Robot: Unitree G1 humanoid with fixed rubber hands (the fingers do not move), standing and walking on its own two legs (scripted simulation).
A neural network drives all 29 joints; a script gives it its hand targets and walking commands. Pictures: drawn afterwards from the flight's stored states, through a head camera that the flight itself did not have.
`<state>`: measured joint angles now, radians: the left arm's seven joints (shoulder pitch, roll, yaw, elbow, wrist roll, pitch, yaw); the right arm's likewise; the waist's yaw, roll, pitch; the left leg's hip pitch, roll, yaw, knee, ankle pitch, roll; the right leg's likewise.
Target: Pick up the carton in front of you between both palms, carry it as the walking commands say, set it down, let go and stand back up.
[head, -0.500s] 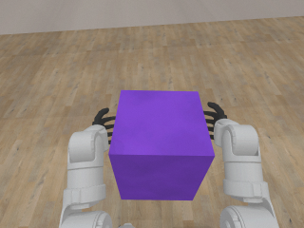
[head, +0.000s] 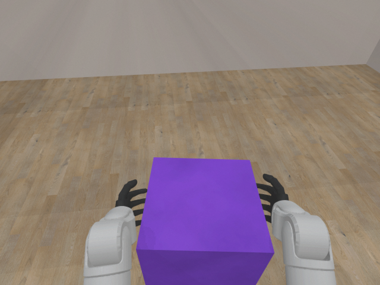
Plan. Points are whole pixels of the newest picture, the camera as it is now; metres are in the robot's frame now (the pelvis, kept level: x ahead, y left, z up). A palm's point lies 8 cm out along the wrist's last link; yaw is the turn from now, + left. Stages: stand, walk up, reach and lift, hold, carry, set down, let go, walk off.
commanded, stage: carry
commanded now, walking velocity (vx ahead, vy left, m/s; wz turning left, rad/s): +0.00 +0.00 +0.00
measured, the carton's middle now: (199, 231) +0.26 +0.00 -0.01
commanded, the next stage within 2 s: none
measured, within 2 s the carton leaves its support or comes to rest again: neither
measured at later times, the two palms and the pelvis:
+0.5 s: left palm (142, 146) +0.44 +0.14 +0.07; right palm (259, 139) +0.46 -0.16 +0.08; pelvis +0.18 -0.03 -0.02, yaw +3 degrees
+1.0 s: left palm (136, 164) +0.42 +0.16 +0.03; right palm (249, 156) +0.44 -0.14 +0.03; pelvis +0.16 -0.01 -0.02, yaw +3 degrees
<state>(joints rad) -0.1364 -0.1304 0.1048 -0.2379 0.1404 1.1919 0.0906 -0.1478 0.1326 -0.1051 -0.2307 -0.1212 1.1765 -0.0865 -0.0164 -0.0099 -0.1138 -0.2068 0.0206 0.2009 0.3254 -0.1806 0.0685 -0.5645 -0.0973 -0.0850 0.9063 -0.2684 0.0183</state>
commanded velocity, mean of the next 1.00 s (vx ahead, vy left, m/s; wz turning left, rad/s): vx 0.00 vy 0.00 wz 0.00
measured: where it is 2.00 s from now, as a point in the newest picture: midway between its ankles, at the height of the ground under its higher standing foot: outside the picture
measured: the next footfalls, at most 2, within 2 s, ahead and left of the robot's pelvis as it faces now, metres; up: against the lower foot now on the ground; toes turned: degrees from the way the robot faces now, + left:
right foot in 0.20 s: +0.28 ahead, -0.12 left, +0.00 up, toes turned -10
left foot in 0.32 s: +0.11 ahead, +0.09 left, +0.00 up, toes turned +10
